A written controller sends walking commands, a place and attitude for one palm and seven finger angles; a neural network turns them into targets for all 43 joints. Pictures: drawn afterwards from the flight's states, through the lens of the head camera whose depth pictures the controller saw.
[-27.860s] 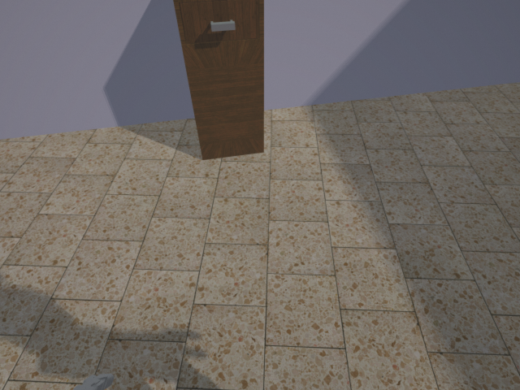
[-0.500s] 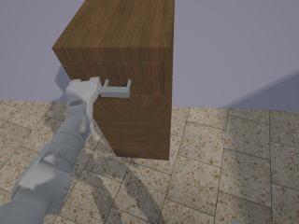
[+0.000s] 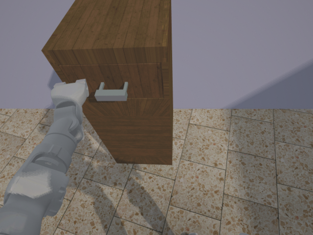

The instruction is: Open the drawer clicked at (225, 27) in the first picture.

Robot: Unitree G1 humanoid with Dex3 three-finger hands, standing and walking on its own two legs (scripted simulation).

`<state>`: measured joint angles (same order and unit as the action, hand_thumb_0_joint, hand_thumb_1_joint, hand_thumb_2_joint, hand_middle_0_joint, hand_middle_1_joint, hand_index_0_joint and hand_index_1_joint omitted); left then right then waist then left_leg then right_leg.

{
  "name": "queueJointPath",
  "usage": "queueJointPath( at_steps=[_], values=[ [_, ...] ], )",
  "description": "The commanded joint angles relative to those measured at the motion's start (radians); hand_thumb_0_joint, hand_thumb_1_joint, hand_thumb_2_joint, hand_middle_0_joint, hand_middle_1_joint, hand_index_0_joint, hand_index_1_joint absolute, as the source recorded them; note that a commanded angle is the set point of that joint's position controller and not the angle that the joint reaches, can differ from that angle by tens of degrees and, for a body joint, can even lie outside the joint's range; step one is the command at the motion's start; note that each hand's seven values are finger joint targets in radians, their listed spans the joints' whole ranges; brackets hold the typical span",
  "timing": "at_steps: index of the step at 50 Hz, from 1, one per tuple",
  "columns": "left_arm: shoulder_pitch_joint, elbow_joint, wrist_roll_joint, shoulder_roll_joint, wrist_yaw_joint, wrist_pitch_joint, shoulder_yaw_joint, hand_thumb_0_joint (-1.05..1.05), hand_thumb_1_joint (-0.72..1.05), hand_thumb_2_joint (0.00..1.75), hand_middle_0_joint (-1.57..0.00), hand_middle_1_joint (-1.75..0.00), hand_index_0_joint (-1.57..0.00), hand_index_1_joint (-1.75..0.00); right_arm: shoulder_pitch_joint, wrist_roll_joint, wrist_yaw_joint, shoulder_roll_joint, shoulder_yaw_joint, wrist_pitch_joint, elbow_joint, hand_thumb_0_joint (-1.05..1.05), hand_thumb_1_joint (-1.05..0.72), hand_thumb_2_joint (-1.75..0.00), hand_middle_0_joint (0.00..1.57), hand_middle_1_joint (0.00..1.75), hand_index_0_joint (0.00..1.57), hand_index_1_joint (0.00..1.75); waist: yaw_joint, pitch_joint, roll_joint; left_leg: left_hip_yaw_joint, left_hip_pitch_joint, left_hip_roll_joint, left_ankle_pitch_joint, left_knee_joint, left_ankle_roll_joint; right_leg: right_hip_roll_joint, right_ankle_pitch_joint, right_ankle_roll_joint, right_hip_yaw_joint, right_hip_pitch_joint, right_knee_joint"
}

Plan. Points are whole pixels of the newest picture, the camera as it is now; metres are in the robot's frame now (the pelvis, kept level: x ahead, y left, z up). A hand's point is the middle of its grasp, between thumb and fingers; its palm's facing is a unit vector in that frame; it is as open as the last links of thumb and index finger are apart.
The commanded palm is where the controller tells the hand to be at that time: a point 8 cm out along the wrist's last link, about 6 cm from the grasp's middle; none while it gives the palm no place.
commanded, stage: lower the fingers behind the handle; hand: left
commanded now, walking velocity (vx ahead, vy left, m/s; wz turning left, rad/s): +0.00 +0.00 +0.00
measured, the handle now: (112, 90) +0.56 +0.15 +0.01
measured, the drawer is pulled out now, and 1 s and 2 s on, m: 0.00 0.00 0.00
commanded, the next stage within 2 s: lift the fingers back up to retry in 1.50 s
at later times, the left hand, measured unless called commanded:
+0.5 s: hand (87, 109) +0.47 +0.21 +0.03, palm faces -0.09 +0.10 -0.99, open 14.0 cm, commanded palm +0.44 +0.18 +0.08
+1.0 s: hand (97, 112) +0.46 +0.18 +0.02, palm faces +0.06 +0.02 -1.00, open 13.9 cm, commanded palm +0.44 +0.17 +0.04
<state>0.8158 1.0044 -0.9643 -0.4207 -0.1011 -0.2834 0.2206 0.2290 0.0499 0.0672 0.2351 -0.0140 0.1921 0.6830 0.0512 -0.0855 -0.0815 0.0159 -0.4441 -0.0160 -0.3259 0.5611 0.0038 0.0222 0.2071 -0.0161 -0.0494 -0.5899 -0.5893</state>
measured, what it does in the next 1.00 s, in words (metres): stands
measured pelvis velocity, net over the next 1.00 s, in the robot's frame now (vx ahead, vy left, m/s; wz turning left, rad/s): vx -0.01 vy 0.02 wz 0.04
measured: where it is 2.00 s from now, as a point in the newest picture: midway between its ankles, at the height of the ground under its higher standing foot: outside the picture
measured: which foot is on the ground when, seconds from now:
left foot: down 0.00-1.00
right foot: down 0.00-1.00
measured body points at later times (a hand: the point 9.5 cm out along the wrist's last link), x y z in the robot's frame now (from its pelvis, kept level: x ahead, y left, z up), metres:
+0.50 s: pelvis -0.01 +0.02 -0.02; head +0.08 -0.02 +0.42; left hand +0.47 +0.20 +0.08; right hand +0.06 -0.23 -0.17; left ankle -0.04 +0.12 -0.73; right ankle +0.04 -0.10 -0.73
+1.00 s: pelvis -0.01 +0.02 -0.03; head +0.07 +0.02 +0.41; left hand +0.45 +0.18 +0.07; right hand +0.07 -0.24 -0.17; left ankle -0.04 +0.12 -0.73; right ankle +0.04 -0.10 -0.73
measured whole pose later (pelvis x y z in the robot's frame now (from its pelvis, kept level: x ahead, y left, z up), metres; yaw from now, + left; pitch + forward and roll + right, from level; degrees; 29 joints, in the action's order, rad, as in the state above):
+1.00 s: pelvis -0.01 +0.02 -0.03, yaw +2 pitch +18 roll -1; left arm 0.87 1.00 -1.10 -0.30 -0.38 -0.06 0.25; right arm 0.27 -0.02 -0.02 0.23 0.07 0.14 0.71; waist 0.05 -0.17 -0.03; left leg -0.03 -0.75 -0.04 -0.45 0.89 0.02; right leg 0.00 0.30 0.00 0.00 -0.84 -0.83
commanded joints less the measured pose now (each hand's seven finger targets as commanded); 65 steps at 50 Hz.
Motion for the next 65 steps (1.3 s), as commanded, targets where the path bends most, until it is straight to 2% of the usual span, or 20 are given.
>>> queueJointPath(
  at_steps=[1,3,7,9,10,12,16,19,21,22,25,27,28,30,33,35,43,45,53,65],
  values=[
    [0.425,-0.469,0.026,0.089,0.091,0.242,0.124,0.00,-0.50,0.30,-0.30,-1.20,-0.30,-1.20,-0.022,-0.023,0.033,0.153,0.087,-0.097,-0.132,0.00,-0.90,-0.90,0.20,0.30,0.20,0.30,0.085,-0.413,0.149,0.003,0.089,-0.041,0.212,-0.003,0.052,-0.020,-0.266,0.014,0.027,0.356,0.048],
    [0.518,-0.601,0.036,0.050,0.062,0.344,0.099,0.00,-0.50,0.30,-0.30,-1.20,-0.30,-1.20,0.030,-0.034,0.043,0.139,0.100,-0.135,-0.105,0.00,-0.90,-0.90,0.20,0.30,0.20,0.30,0.090,-0.440,0.019,-0.017,0.178,-0.042,0.260,0.021,0.048,-0.011,-0.232,-0.001,0.042,0.280,0.029],
    [0.559,-0.692,0.022,-0.211,-0.060,0.507,-0.146,0.00,-0.50,0.30,-0.30,-1.20,-0.30,-1.20,0.106,-0.053,0.056,0.138,0.106,-0.160,-0.064,0.00,-0.90,-0.90,0.20,0.30,0.20,0.30,0.052,-0.485,0.020,-0.021,0.167,-0.040,0.348,0.060,0.022,-0.010,-0.267,-0.012,0.051,0.264,-0.026],
    [0.506,-0.629,-0.013,-0.219,-0.157,0.532,-0.185,0.00,-0.50,0.30,-0.30,-1.20,-0.30,-1.20,0.107,-0.043,0.036,0.119,0.097,-0.167,-0.062,0.00,-0.90,-0.90,0.20,0.30,0.20,0.30,0.026,-0.422,0.033,-0.020,0.067,-0.043,0.299,0.072,0.011,-0.008,-0.217,-0.018,0.059,0.221,-0.061],
    [0.467,-0.563,-0.044,-0.276,-0.212,0.523,-0.244,0.00,-0.50,0.30,-0.30,-1.20,-0.30,-1.20,0.097,-0.039,0.024,0.116,0.096,-0.162,-0.055,0.00,-0.90,-0.90,0.20,0.30,0.20,0.30,0.004,-0.386,0.040,-0.020,0.006,-0.044,0.278,0.077,0.004,-0.002,-0.196,-0.026,0.061,0.204,-0.078],
    [0.385,-0.411,-0.078,-0.259,-0.313,0.456,-0.262,0.00,-0.50,0.30,-0.30,-1.20,-0.30,-1.20,0.066,-0.046,-0.006,0.114,0.084,-0.149,-0.055,0.00,-0.90,-0.90,0.20,0.30,0.20,0.30,-0.024,-0.336,0.062,-0.007,-0.100,-0.046,0.237,0.081,-0.002,0.000,-0.149,-0.032,0.067,0.185,-0.098],
    [0.309,-0.116,-0.131,-0.150,-0.394,0.217,-0.160,0.00,-0.50,0.30,-0.30,-1.20,-0.30,-1.20,0.051,-0.064,-0.046,0.138,0.082,-0.111,-0.060,0.00,-0.90,-0.90,0.20,0.30,0.20,0.30,-0.023,-0.315,0.063,0.038,-0.167,-0.024,0.185,0.077,-0.015,0.005,-0.099,-0.028,0.070,0.119,-0.093],
    [0.355,0.039,-0.179,-0.078,-0.331,0.036,-0.055,0.00,-0.50,0.30,-0.30,-1.20,-0.30,-1.20,0.078,-0.037,-0.061,0.163,0.089,-0.070,-0.064,0.00,-0.90,-0.90,0.20,0.30,0.20,0.30,0.014,-0.403,0.111,0.046,-0.136,-0.008,0.198,0.061,-0.008,0.016,-0.137,-0.021,0.066,0.164,-0.071],
    [0.428,-0.019,-0.127,0.033,-0.226,-0.005,0.041,0.00,-0.50,0.30,-0.30,-1.20,-0.30,-1.20,0.079,-0.026,-0.057,0.171,0.106,-0.052,-0.090,0.00,-0.90,-0.90,0.20,0.30,0.20,0.30,0.061,-0.455,0.151,0.040,-0.084,-0.009,0.214,0.068,0.012,0.015,-0.185,-0.014,0.067,0.197,-0.051],
    [0.475,-0.087,-0.076,0.079,-0.161,0.021,0.073,0.00,-0.50,0.30,-0.30,-1.20,-0.30,-1.20,0.073,-0.034,-0.048,0.176,0.116,-0.049,-0.103,0.00,-0.90,-0.90,0.20,0.30,0.20,0.30,0.099,-0.483,0.182,0.028,-0.052,-0.009,0.228,0.082,0.024,0.012,-0.214,-0.008,0.065,0.211,-0.047],
    [0.516,-0.313,0.007,0.014,-0.026,0.209,0.007,0.00,-0.50,0.30,-0.30,-1.20,-0.30,-1.20,0.059,-0.051,0.007,0.173,0.120,-0.076,-0.118,0.00,-0.90,-0.90,0.20,0.30,0.20,0.30,0.112,-0.556,0.208,-0.004,0.006,-0.018,0.248,0.100,0.047,-0.006,-0.276,0.008,0.047,0.290,-0.055],
    [0.419,-0.232,-0.015,0.064,-0.004,0.271,0.059,0.00,-0.50,0.30,-0.30,-1.20,-0.30,-1.20,0.093,-0.054,0.013,0.158,0.114,-0.088,-0.088,0.00,-0.90,-0.90,0.20,0.30,0.20,0.30,0.110,-0.467,0.174,-0.016,0.007,-0.020,0.243,0.101,0.040,-0.002,-0.233,0.000,0.059,0.210,-0.057],
    [0.349,-0.177,-0.034,0.116,0.008,0.301,0.095,0.00,-0.50,0.30,-0.30,-1.20,-0.30,-1.20,0.112,-0.055,0.012,0.152,0.109,-0.090,-0.071,0.00,-0.90,-0.90,0.20,0.30,0.20,0.30,0.107,-0.353,0.166,-0.021,-0.014,-0.017,0.234,0.106,0.037,0.003,-0.184,-0.006,0.073,0.118,-0.055],
    [0.324,-0.168,-0.055,0.059,0.001,0.391,0.034,0.00,-0.50,0.30,-0.30,-1.20,-0.30,-1.20,0.128,-0.060,0.006,0.160,0.110,-0.087,-0.055,0.00,-0.90,-0.90,0.20,0.30,0.20,0.30,0.096,-0.230,0.198,-0.026,-0.083,-0.013,0.168,0.121,0.031,0.006,-0.107,-0.016,0.077,0.024,-0.063],
    [0.376,-0.221,-0.072,0.021,-0.072,0.461,-0.016,0.00,-0.50,0.30,-0.30,-1.20,-0.30,-1.20,0.146,-0.068,-0.011,0.145,0.117,-0.097,-0.063,0.00,-0.90,-0.90,0.20,0.30,0.20,0.30,0.065,-0.283,0.081,-0.022,-0.112,-0.017,0.158,0.146,0.022,0.006,-0.074,-0.036,0.070,0.001,-0.111],
    [0.363,-0.215,-0.087,0.086,-0.119,0.458,0.018,0.00,-0.50,0.30,-0.30,-1.20,-0.30,-1.20,0.160,-0.071,-0.031,0.134,0.125,-0.106,-0.063,0.00,-0.90,-0.90,0.20,0.30,0.20,0.30,0.065,-0.308,0.029,-0.023,-0.102,-0.009,0.205,0.176,0.009,0.011,-0.084,-0.042,0.078,-0.049,-0.144],
    [0.450,-0.190,-0.141,0.126,-0.270,0.317,0.043,0.00,-0.50,0.30,-0.30,-1.20,-0.30,-1.20,0.178,-0.074,-0.080,0.146,0.151,-0.088,-0.040,0.00,-0.90,-0.90,0.20,0.30,0.20,0.30,0.092,-0.428,0.034,-0.039,-0.077,-0.001,0.300,0.220,-0.007,0.025,-0.129,-0.041,0.093,-0.076,-0.177],
    [0.439,-0.134,-0.157,0.084,-0.282,0.261,0.017,0.00,-0.50,0.30,-0.30,-1.20,-0.30,-1.20,0.170,-0.070,-0.080,0.152,0.146,-0.074,-0.038,0.00,-0.90,-0.90,0.20,0.30,0.20,0.30,0.089,-0.415,0.053,-0.032,-0.097,-0.003,0.259,0.210,-0.003,0.026,-0.113,-0.040,0.091,-0.063,-0.166],
    [0.437,0.021,-0.119,0.061,-0.200,0.169,0.032,0.00,-0.50,0.30,-0.30,-1.20,-0.30,-1.20,0.136,-0.059,-0.053,0.160,0.109,-0.050,-0.061,0.00,-0.90,-0.90,0.20,0.30,0.20,0.30,0.118,-0.280,0.126,-0.021,-0.208,-0.016,0.042,0.160,0.025,0.018,0.014,-0.028,0.087,-0.047,-0.119],
    [0.373,-0.037,-0.116,0.054,-0.124,0.307,0.034,0.00,-0.50,0.30,-0.30,-1.20,-0.30,-1.20,0.170,-0.059,-0.034,0.157,0.106,-0.094,-0.097,0.00,-0.90,-0.90,0.20,0.30,0.20,0.30,0.103,-0.304,0.139,-0.014,-0.283,-0.013,-0.045,0.207,0.031,0.009,0.079,-0.025,0.066,-0.088,-0.159]
  ],
)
